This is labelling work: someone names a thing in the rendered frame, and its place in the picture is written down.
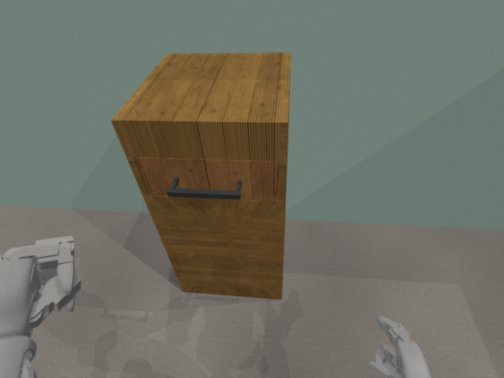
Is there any handle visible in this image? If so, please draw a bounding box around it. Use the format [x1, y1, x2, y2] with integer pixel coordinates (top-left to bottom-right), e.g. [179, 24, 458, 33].
[167, 177, 242, 200]

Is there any left robot hand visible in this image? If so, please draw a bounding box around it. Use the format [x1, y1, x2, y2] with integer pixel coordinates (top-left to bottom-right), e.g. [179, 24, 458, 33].
[0, 236, 81, 338]

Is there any right robot hand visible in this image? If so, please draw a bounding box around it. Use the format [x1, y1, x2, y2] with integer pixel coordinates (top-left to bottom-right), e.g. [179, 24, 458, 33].
[370, 316, 432, 378]

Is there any drawer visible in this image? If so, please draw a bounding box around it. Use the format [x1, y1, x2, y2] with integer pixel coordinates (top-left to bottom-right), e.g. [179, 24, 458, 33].
[135, 157, 279, 201]

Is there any left robot forearm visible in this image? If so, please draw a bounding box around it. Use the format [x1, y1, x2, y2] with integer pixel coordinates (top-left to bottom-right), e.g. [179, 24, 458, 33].
[0, 335, 37, 378]

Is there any cabinet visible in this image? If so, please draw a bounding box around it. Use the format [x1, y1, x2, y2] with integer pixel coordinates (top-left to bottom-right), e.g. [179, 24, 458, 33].
[111, 53, 291, 300]

